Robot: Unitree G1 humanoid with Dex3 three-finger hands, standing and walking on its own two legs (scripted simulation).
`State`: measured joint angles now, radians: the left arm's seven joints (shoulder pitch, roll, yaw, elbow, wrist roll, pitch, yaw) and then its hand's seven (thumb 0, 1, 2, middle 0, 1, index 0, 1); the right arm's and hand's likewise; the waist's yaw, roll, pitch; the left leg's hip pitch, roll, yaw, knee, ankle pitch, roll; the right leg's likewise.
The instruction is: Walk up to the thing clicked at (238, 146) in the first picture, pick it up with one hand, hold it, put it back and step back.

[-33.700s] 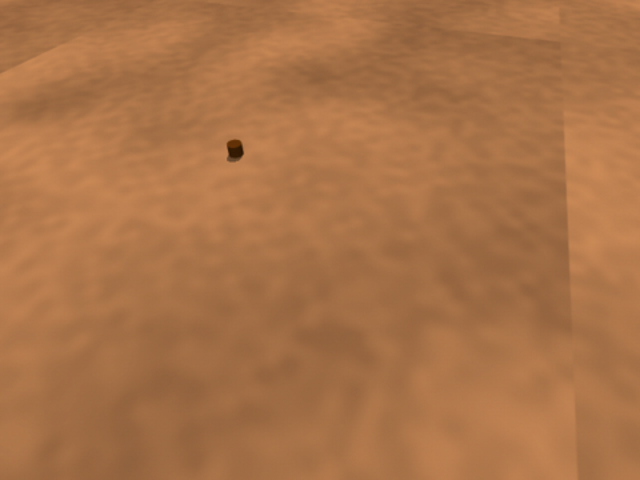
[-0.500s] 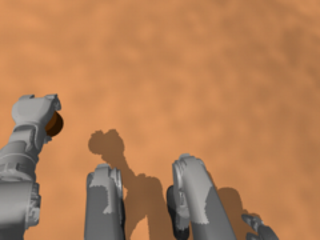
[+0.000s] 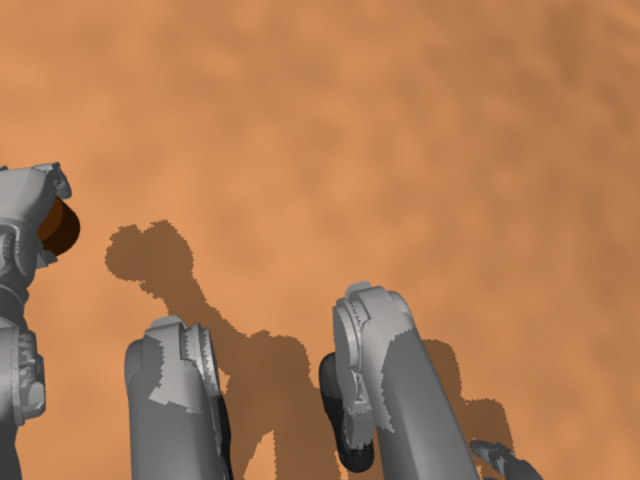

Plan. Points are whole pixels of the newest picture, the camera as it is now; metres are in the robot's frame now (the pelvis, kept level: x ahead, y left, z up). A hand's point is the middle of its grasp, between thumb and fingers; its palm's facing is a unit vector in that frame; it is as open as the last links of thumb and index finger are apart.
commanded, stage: crouch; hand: left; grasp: from above
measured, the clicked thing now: (36, 222) +0.47 +0.31 -0.19
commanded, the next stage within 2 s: lower in 0.28 s
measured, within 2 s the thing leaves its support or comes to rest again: rests again in 1.62 s
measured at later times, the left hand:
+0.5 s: hand (42, 230) +0.46 +0.32 -0.21, palm faces -0.47 -0.06 -0.88, open 10.5 cm
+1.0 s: hand (62, 238) +0.46 +0.31 -0.27, palm faces -0.48 -0.08 -0.88, open 10.5 cm
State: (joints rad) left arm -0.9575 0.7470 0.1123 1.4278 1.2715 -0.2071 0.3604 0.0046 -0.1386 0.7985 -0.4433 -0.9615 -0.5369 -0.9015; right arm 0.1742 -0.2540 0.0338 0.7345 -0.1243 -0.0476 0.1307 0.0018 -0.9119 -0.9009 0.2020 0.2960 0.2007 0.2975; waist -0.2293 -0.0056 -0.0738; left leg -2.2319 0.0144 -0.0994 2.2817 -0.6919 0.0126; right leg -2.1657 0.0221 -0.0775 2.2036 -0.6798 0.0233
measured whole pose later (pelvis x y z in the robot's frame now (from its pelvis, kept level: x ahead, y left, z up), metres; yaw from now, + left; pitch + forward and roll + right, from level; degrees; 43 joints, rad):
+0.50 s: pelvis +0.00 +0.00 -0.03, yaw -2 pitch +35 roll -9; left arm -1.00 0.83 0.11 1.48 1.28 -0.24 0.38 0.00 -0.14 0.80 -0.45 -0.95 -0.54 -0.89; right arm 0.14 -0.28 0.09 0.72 -0.14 -0.05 0.14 0.00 -0.91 -0.90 0.20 0.30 0.20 0.30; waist -0.25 -0.03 -0.01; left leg -2.31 0.01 -0.13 2.40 -0.70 0.01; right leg -2.24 0.03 -0.11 2.30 -0.68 0.03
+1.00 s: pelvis +0.00 +0.00 -0.06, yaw -4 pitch +32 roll -11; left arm -1.02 0.93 0.15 1.61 1.34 -0.26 0.48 0.00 -0.14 0.79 -0.45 -0.95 -0.54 -0.89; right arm 0.13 -0.28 0.16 0.71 -0.19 -0.09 0.16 0.00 -0.91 -0.90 0.20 0.30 0.20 0.30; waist -0.30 -0.08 0.05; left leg -2.38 0.01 -0.17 2.51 -0.71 0.01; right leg -2.28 0.04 -0.14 2.38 -0.68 0.03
